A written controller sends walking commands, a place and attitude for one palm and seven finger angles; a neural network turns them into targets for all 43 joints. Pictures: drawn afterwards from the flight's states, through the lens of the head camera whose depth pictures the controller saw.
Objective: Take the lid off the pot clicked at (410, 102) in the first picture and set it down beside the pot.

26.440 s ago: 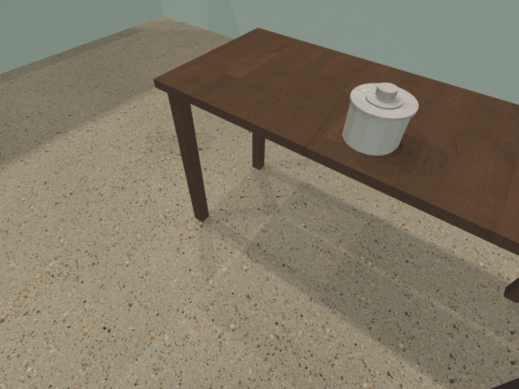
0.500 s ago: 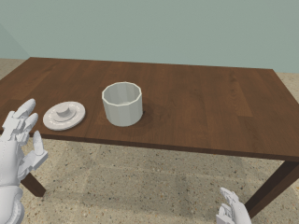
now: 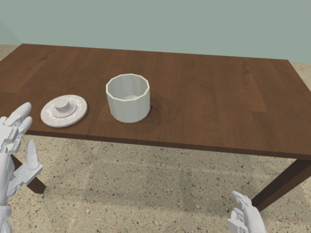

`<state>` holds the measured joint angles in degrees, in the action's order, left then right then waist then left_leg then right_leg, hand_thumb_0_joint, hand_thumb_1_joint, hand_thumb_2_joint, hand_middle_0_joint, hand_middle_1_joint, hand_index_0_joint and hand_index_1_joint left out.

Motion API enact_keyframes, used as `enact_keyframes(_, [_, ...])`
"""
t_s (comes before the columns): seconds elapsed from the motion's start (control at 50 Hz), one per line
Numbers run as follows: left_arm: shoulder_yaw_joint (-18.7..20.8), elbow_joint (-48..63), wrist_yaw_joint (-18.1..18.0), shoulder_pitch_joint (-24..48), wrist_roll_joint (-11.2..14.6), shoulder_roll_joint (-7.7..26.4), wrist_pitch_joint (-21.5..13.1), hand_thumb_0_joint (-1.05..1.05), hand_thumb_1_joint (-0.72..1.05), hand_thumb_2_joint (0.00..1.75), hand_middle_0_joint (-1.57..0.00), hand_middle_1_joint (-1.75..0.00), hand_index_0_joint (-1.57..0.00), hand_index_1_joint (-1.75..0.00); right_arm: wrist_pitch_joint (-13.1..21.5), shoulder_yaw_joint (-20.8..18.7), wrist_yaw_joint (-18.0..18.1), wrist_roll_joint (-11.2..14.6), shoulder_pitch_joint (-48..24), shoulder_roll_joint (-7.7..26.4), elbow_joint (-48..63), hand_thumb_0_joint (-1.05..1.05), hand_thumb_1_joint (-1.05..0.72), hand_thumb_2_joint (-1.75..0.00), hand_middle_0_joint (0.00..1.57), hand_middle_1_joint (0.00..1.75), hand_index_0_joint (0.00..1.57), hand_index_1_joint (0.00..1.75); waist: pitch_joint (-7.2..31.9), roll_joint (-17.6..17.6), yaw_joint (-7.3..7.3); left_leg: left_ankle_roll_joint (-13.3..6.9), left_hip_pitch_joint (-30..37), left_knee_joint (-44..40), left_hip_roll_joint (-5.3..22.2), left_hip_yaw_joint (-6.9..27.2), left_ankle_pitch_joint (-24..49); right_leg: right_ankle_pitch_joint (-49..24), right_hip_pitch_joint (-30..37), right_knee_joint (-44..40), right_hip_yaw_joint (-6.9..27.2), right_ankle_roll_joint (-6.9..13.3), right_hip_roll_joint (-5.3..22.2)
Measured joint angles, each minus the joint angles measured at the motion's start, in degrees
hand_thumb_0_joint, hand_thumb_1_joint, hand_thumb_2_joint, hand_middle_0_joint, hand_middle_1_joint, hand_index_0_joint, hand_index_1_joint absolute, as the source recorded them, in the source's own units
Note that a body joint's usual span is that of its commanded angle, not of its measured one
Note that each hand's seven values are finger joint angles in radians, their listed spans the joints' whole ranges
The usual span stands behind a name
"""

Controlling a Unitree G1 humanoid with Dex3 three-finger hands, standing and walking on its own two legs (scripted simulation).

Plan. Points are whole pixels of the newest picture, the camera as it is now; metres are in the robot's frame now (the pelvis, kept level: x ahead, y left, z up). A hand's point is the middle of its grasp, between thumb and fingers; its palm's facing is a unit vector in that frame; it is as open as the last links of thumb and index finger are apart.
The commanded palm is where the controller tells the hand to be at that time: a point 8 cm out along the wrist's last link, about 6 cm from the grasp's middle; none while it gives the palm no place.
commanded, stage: step back with the hand held close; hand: left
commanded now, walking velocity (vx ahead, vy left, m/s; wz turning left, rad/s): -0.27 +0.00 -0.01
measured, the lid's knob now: (62, 104) +0.50 +0.38 +0.01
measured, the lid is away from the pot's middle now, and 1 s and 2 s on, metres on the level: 0.24 0.24 0.24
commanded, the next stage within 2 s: stop stepping back and stand still in 1.32 s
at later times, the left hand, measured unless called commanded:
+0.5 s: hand (1, 205) +0.12 +0.26 +0.17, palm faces +0.35 -0.83 -0.42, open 7.4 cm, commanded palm +0.07 +0.31 +0.19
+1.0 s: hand out of the picture +0.09 +0.28 +0.18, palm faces +0.28 -0.88 -0.39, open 7.4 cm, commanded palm +0.03 +0.33 +0.19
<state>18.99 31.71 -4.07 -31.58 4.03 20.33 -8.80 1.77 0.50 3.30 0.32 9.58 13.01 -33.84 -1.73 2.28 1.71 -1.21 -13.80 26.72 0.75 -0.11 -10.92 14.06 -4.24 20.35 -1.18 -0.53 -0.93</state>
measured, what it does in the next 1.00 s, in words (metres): walks backwards: right foot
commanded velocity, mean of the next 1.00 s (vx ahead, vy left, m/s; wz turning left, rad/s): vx -0.33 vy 0.00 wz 0.00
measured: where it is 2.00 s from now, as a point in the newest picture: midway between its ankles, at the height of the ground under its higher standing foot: outside the picture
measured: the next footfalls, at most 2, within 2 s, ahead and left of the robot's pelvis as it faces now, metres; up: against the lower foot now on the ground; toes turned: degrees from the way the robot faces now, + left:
right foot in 0.82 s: -0.13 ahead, -0.08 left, +0.00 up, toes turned -3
left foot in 1.34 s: -0.12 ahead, +0.18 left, +0.00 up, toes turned -3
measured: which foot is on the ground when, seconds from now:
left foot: down 0.00-1.00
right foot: down 0.00-0.60, up 0.62-0.80, down 0.82-1.00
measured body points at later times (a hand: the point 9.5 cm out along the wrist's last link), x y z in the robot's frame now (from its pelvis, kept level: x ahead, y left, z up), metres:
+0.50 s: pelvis -0.06 +0.03 -0.01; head -0.05 +0.04 +0.44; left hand +0.10 +0.30 +0.19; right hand +0.11 -0.21 -0.09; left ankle +0.04 +0.10 -0.74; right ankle -0.03 -0.13 -0.74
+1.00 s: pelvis -0.11 +0.06 -0.02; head -0.11 +0.09 +0.43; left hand +0.07 +0.32 +0.20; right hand +0.06 -0.18 -0.08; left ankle +0.04 +0.10 -0.74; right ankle -0.16 -0.09 -0.74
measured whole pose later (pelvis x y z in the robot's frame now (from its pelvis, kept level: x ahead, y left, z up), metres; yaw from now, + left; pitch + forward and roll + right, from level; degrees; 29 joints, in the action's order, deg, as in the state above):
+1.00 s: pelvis -0.11 +0.06 -0.02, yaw -1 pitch -1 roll -5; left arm 20.9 38.5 -5.9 -31.5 4.3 25.5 -14.3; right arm 3.1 -0.6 4.2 0.2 10.6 10.5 -35.2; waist -0.2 0.6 -0.3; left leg -5.4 -27.5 31.0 0.1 -2.0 -2.2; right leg 22.0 -8.8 30.8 0.1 -1.1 -3.3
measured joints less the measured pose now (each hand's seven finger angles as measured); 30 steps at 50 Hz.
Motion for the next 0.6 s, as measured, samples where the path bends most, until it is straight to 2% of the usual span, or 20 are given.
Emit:
enact_keyframes(0.14, [0.61, 3.82, 0.09, -3.79, 0.16, 3.08, 0.94, 0.02, 0.89, 0.9, -0.21, -0.31, -0.21, -0.3, -2.3, -1.18, 0.57, 0.76, 0.35, -0.11, 2.67, 0.01, -0.91, -0.9, 0.2, 0.3, 0.2, 0.3, -1.92, -2.12, -0.57, -1.19, -2.44, 0.37, -1.1, -1.58, 0.85, 0.53, -4.28, 3.63, 1.36, -1.21, 1.37])
enact_keyframes(0.28, [3.3, 7.18, -0.77, -4.5, 0.2, 5.41, -0.52, 0.02, 0.89, 0.9, -0.21, -0.31, -0.22, -0.3, -1.62, -0.7, 0.42, 0.8, 0.64, -1.27, 4.33, 0.01, -0.91, -0.9, 0.2, 0.3, 0.2, 0.3, -2.3, -2.71, -0.9, -1.8, -5.21, 2.0, -1.48, -1.78, 1.86, 0.51, -7.84, 7.11, 1.48, -1.61, 1.78])
enact_keyframes(0.4, [3.73, 6.3, -1.44, -4.71, -0.15, 3.95, -2.36, 0.02, 0.89, 0.9, -0.21, -0.31, -0.22, -0.3, -0.36, -0.41, 0.38, 0.73, 1.7, -1.76, 4.12, 0.01, -0.9, -0.9, 0.2, 0.3, 0.2, 0.3, -1.09, -1.03, -1.17, -1.63, -7.81, 4.17, -0.9, -0.46, 2.24, -0.58, -9.17, 7.43, 0.21, -1.48, 1.06])
enact_keyframes(0.5, [1.9, 5.5, -2.64, -4.33, -0.74, 1.8, -3.27, 0.02, 0.89, 0.9, -0.21, -0.31, -0.21, -0.3, 0.52, -0.75, 0.68, 0.34, 3.06, -1.13, 2.12, 0.01, -0.9, -0.9, 0.2, 0.3, 0.2, 0.3, 0.09, -0.54, -0.93, -0.69, -10.62, 8.41, -0.71, 0.58, -2.63, -1.15, -10.22, 7.85, -0.52, -1.3, 0.64])
enact_keyframes(0.6, [0.85, 5.33, -3.47, -2.42, -1.1, 1.12, -3.61, 0.02, 0.88, 0.9, -0.21, -0.31, -0.21, -0.3, 1.15, -1.06, 1.61, 0.12, 3.64, -0.53, 0.52, 0.01, -0.9, -0.9, 0.2, 0.3, 0.2, 0.3, -0.18, -1.0, -1.44, -2.39, -11.22, 9.03, -0.66, 0.58, 2.13, 0.28, -11.23, 10.27, -0.51, -1.77, 0.48])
